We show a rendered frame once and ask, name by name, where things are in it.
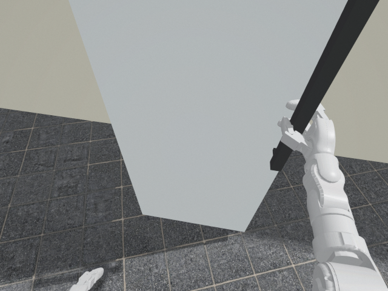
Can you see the robot left hand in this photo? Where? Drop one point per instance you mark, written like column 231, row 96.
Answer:
column 87, row 280

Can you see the robot right forearm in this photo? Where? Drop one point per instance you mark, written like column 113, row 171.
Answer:
column 336, row 238

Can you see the robot right hand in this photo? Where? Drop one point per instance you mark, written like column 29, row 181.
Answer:
column 316, row 138

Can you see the handle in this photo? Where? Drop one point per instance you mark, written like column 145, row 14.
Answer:
column 347, row 30

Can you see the robot right upper arm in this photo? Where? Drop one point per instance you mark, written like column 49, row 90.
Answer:
column 328, row 276

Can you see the fridge door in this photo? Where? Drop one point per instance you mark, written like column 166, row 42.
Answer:
column 194, row 90

